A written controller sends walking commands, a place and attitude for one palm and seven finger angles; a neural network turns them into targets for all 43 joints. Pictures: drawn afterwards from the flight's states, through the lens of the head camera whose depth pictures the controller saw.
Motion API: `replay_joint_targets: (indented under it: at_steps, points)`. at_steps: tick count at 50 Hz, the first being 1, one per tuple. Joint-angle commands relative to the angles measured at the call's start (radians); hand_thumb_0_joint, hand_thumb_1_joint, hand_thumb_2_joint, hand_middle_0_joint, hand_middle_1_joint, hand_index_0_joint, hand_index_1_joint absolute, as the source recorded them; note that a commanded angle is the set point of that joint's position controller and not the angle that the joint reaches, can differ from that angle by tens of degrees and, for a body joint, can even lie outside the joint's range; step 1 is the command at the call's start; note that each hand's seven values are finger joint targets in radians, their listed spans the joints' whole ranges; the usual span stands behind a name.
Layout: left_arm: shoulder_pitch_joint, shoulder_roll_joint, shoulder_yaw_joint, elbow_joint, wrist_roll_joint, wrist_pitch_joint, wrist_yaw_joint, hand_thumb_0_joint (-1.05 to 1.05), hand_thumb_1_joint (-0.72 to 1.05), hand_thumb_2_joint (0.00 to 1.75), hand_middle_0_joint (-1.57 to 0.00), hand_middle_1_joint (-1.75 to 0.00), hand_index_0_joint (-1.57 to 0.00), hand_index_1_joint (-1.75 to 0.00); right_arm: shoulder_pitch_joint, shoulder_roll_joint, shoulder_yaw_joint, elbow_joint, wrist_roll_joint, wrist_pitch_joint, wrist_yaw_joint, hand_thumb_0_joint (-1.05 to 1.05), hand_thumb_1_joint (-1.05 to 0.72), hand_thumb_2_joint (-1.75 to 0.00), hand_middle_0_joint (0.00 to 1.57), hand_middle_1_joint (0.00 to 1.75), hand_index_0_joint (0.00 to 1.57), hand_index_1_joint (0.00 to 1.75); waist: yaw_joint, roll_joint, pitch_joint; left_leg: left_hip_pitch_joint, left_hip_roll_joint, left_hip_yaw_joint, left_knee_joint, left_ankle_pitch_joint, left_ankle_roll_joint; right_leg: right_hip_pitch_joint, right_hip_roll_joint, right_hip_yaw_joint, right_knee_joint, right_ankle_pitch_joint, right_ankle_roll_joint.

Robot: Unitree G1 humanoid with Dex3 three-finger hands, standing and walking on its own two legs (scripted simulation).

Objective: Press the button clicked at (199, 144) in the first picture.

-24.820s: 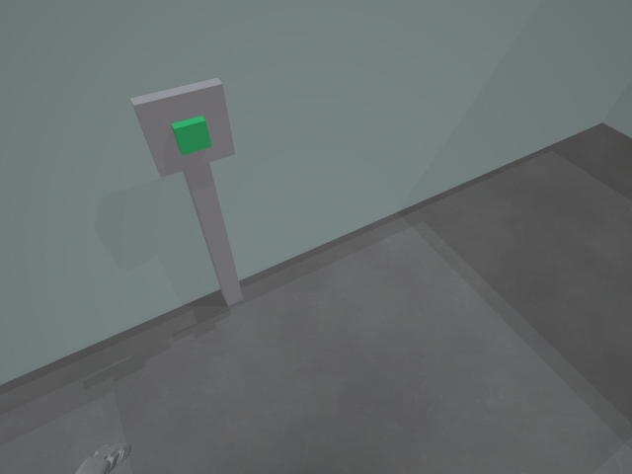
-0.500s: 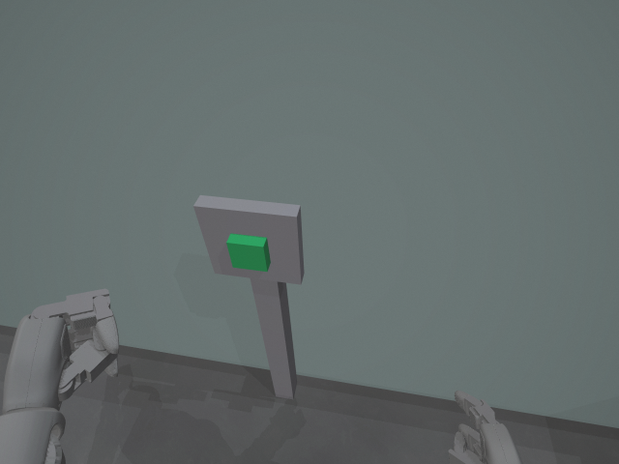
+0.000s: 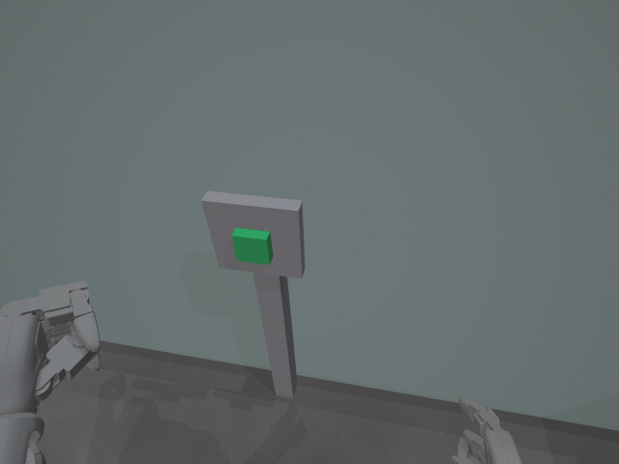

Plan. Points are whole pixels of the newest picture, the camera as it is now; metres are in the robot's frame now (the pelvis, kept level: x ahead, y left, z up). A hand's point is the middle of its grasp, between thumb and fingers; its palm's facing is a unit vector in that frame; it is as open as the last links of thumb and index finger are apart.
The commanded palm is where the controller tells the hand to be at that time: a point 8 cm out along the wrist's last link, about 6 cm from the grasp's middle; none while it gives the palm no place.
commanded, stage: step back with the hand held close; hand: left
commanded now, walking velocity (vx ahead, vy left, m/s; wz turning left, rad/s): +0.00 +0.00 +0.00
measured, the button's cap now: (253, 245) +0.50 +0.17 -0.02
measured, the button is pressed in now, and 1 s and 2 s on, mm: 0 0 0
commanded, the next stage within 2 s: stop stepping back and stand still in 1.36 s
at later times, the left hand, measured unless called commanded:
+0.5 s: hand (88, 335) +0.18 +0.25 +0.16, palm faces +0.29 -0.83 -0.48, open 3.1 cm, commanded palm +0.12 +0.29 +0.17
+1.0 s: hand (20, 417) +0.11 +0.26 +0.16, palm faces +0.38 -0.85 -0.36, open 3.1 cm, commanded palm +0.03 +0.31 +0.17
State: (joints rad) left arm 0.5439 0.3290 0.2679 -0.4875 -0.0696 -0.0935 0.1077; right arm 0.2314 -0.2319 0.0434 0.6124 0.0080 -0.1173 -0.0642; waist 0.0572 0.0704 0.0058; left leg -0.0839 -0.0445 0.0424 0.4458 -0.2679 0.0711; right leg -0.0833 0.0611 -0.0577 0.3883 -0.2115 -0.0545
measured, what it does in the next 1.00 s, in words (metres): shifts its weight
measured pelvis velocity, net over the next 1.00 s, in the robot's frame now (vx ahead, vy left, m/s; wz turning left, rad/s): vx -0.09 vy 0.03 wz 0.05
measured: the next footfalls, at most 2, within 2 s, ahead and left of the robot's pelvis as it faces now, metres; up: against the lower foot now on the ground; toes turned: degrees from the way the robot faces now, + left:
right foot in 1.48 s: -0.25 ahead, -0.06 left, +0.00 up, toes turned -11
left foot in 1.70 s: -0.16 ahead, +0.14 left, +0.00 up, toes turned -2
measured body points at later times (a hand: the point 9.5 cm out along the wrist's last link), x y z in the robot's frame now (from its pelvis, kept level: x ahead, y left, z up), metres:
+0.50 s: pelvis -0.02 +0.02 -0.01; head -0.01 +0.03 +0.44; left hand +0.16 +0.29 +0.18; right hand +0.14 -0.24 -0.08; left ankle -0.01 +0.07 -0.74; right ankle +0.01 -0.09 -0.74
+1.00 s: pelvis -0.09 +0.03 -0.02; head -0.08 +0.07 +0.43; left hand +0.08 +0.31 +0.18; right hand +0.07 -0.22 -0.09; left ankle -0.02 +0.09 -0.74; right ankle +0.01 -0.08 -0.74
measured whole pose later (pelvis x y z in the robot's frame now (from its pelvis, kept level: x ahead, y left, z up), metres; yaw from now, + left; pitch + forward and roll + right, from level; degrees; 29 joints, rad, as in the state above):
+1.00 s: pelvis -0.09 +0.03 -0.02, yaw +3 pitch -1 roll -2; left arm 0.56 0.39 0.36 -0.63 -0.02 -0.24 0.16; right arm 0.24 -0.21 0.01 0.58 -0.01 0.00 -0.05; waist -0.04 -0.06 0.02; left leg -0.42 -0.05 0.05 0.67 -0.29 0.05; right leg -0.40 0.05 -0.01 0.58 -0.17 -0.02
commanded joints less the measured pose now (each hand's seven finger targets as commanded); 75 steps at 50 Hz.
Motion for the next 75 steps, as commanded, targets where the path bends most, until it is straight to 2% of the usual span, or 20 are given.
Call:
replay_joint_targets:
  at_steps: [1,2,4,7,14,20,35,39,42,44,47,48,49,51,53,56,63,70,72,75]
  points:
    - [-0.096,0.129,0.088,-0.126,-0.006,-0.059,0.017,0.0,0.9,0.9,-1.3,-1.5,-1.3,-1.5,-0.159,-0.1,-0.047,-0.163,0.007,-0.058,-0.003,0.0,-0.9,-0.9,0.2,0.3,0.2,0.3,-0.009,-0.038,0.076,-0.092,0.074,-0.101,-0.116,0.032,-0.04,-0.061,-0.061,0.104,-0.107,-0.041,0.012]
    - [-0.225,0.267,0.248,-0.221,0.007,-0.104,0.03,0.0,0.9,0.9,-1.3,-1.5,-1.3,-1.5,-0.13,-0.127,-0.061,-0.201,0.001,-0.035,-0.006,0.0,-0.9,-0.9,0.2,0.3,0.2,0.3,-0.045,-0.061,0.12,-0.157,0.09,-0.136,-0.093,-0.059,-0.015,-0.154,-0.106,0.247,-0.172,-0.085,0.022]
    - [-0.119,0.179,0.18,-0.143,0.016,-0.114,0.025,0.0,0.9,0.9,-1.3,-1.5,-1.3,-1.5,-0.13,-0.117,-0.067,-0.173,-0.011,-0.009,-0.003,0.0,-0.9,-0.9,0.2,0.3,0.2,0.3,-0.054,-0.091,0.098,-0.102,0.082,-0.125,-0.032,-0.057,-0.01,-0.224,-0.149,0.281,-0.227,-0.151,0.02]
    - [-0.029,0.122,0.12,-0.135,0.027,-0.124,0.021,0.0,0.9,0.9,-1.3,-1.5,-1.3,-1.5,-0.119,-0.119,-0.074,-0.177,-0.01,0.017,0.012,0.0,-0.9,-0.9,0.2,0.3,0.2,0.3,-0.062,-0.088,0.011,-0.101,0.091,-0.116,-0.009,0.004,-0.015,-0.195,-0.169,0.261,-0.19,-0.093,0.024]
    - [0.062,0.255,0.238,-0.318,0.021,-0.151,0.043,0.0,0.9,0.9,-1.3,-1.5,-1.3,-1.5,-0.141,-0.126,-0.089,-0.222,-0.003,0.044,0.001,0.0,-0.9,-0.9,0.2,0.3,0.2,0.3,-0.046,-0.006,-0.217,-0.163,0.134,-0.137,-0.035,0.35,-0.017,0.038,-0.124,0.166,0.069,0.397,0.034]
    - [0.136,0.222,0.233,-0.296,0.009,-0.139,0.043,0.0,0.9,0.9,-1.3,-1.5,-1.3,-1.5,-0.131,-0.12,-0.095,-0.239,-0.001,0.067,-0.003,0.0,-0.9,-0.9,0.2,0.3,0.2,0.3,-0.055,-0.009,-0.198,-0.22,0.156,-0.158,-0.014,0.445,-0.028,0.018,-0.115,0.159,0.135,0.437,0.026]
    - [0.008,0.178,0.198,-0.346,0.073,-0.139,0.086,0.0,0.9,0.9,-1.3,-1.5,-1.3,-1.5,-0.1,-0.126,-0.098,-0.229,-0.061,0.036,-0.036,0.0,-0.9,-0.9,0.2,0.3,0.2,0.3,-0.075,0.006,-0.057,-0.586,0.271,-0.285,-0.167,-0.209,0.058,0.005,-0.037,0.144,0.309,-0.075,0.039]
    - [0.008,0.201,0.227,-0.362,0.07,-0.154,0.08,0.0,0.9,0.9,-1.3,-1.5,-1.3,-1.5,-0.093,-0.127,-0.099,-0.238,-0.037,0.029,-0.027,0.0,-0.9,-0.9,0.2,0.3,0.2,0.3,-0.08,-0.051,-0.088,-0.606,0.188,-0.23,-0.038,-0.322,0.047,0.015,-0.097,0.281,0.224,0.06,0.007]
    - [-0.017,0.2,0.211,-0.322,0.055,-0.167,0.068,0.0,0.9,0.9,-1.3,-1.5,-1.3,-1.5,-0.081,-0.118,-0.102,-0.233,-0.021,0.041,-0.006,0.0,-0.9,-0.9,0.2,0.3,0.2,0.3,-0.086,-0.173,-0.05,-0.5,0.089,-0.171,0.183,-0.294,-0.003,-0.196,-0.251,0.509,-0.016,-0.153,-0.066]
    - [-0.035,0.2,0.193,-0.33,0.043,-0.185,0.072,0.0,0.9,0.9,-1.3,-1.5,-1.3,-1.5,-0.075,-0.11,-0.104,-0.213,-0.017,0.047,0.012,0.0,-0.9,-0.9,0.2,0.3,0.2,0.3,-0.094,-0.202,-0.069,-0.336,0.051,-0.135,0.327,-0.165,-0.043,-0.324,-0.341,0.548,-0.113,-0.148,-0.12]
    - [0.022,0.223,0.202,-0.316,0.04,-0.195,0.073,0.0,0.9,0.9,-1.3,-1.5,-1.3,-1.5,-0.084,-0.094,-0.093,-0.202,-0.007,0.055,0.016,0.0,-0.9,-0.9,0.2,0.3,0.2,0.3,-0.091,-0.216,-0.096,-0.248,0.069,-0.12,0.232,-0.112,-0.037,-0.342,-0.303,0.384,-0.051,-0.044,-0.079]
    - [0.038,0.235,0.213,-0.327,0.04,-0.199,0.073,0.0,0.9,0.9,-1.3,-1.5,-1.3,-1.5,-0.087,-0.1,-0.09,-0.198,-0.01,0.06,0.013,0.0,-0.9,-0.9,0.2,0.3,0.2,0.3,-0.089,-0.155,-0.09,-0.238,0.08,-0.124,0.131,-0.093,-0.029,-0.346,-0.25,0.322,-0.011,-0.062,-0.046]
    - [0.046,0.234,0.212,-0.352,0.04,-0.204,0.069,0.0,0.9,0.9,-1.3,-1.5,-1.3,-1.5,-0.106,-0.116,-0.095,-0.2,-0.012,0.057,0.005,0.0,-0.9,-0.9,0.2,0.3,0.2,0.3,-0.086,-0.014,-0.071,-0.279,0.13,-0.19,0.005,-0.098,-0.004,-0.339,-0.169,0.257,0.075,-0.074,-0.009]
    - [0.051,0.25,0.254,-0.392,0.061,-0.221,0.068,0.0,0.9,0.9,-1.3,-1.5,-1.3,-1.5,-0.134,-0.113,-0.09,-0.213,-0.028,0.024,-0.001,0.0,-0.9,-0.9,0.2,0.3,0.2,0.3,-0.074,0.236,-0.094,-0.529,0.388,-0.444,-0.247,-0.201,0.095,-0.162,0.01,0.109,0.508,-0.149,0.055]
    - [0.033,0.268,0.29,-0.387,0.058,-0.229,0.071,0.0,0.9,0.9,-1.3,-1.5,-1.3,-1.5,-0.118,-0.1,-0.099,-0.192,-0.04,-0.003,0.001,0.0,-0.9,-0.9,0.2,0.3,0.2,0.3,-0.078,0.1,-0.09,-0.63,0.452,-0.442,-0.32,-0.345,0.116,-0.125,0.026,0.17,0.815,-0.224,0.058]
    - [0.043,0.227,0.256,-0.405,0.033,-0.213,0.072,0.0,0.9,0.9,-1.3,-1.5,-1.3,-1.5,-0.117,-0.101,-0.108,-0.167,-0.043,-0.026,0.006,0.0,-0.9,-0.9,0.2,0.3,0.2,0.3,-0.064,-0.025,-0.106,-0.359,0.388,-0.323,-0.213,-0.08,0.083,-0.313,0.003,0.139,0.723,-0.276,0.066]
    - [-0.034,0.182,0.15,-0.409,0.029,-0.206,0.046,0.0,0.9,0.9,-1.3,-1.5,-1.3,-1.5,-0.094,-0.092,-0.092,-0.099,-0.042,-0.068,0.017,0.0,-0.9,-0.9,0.2,0.3,0.2,0.3,-0.063,0.169,-0.195,-0.079,0.298,-0.221,-0.363,-0.144,-0.042,-0.251,0.038,-0.005,0.392,-0.361,0.056]
    - [0.076,0.263,0.229,-0.452,-0.017,-0.218,0.025,0.0,0.9,0.9,-1.3,-1.5,-1.3,-1.5,-0.1,-0.061,-0.081,-0.111,-0.06,-0.052,0.032,0.0,-0.9,-0.9,0.2,0.3,0.2,0.3,-0.043,0.214,-0.33,0.059,0.225,-0.088,-0.31,0.149,-0.121,-0.12,0.061,-0.059,0.028,-0.279,0.016]
    - [0.087,0.296,0.267,-0.469,-0.033,-0.231,0.017,0.0,0.9,0.9,-1.3,-1.5,-1.3,-1.5,-0.122,-0.066,-0.076,-0.119,-0.055,-0.026,0.034,0.0,-0.9,-0.9,0.2,0.3,0.2,0.3,-0.038,0.148,-0.296,0.045,0.181,-0.022,-0.185,0.121,-0.127,-0.123,0.002,-0.03,-0.153,-0.158,0.01]
    - [0.129,0.375,0.337,-0.474,-0.045,-0.226,0.033,0.0,0.9,0.9,-1.3,-1.5,-1.3,-1.5,-0.153,-0.063,-0.062,-0.147,-0.039,0.004,0.021,0.0,-0.9,-0.9,0.2,0.3,0.2,0.3,-0.043,-0.176,-0.196,0.021,0.05,0.0,0.376,-0.033,-0.128,-0.468,-0.359,0.189,-0.291,-0.197,-0.092]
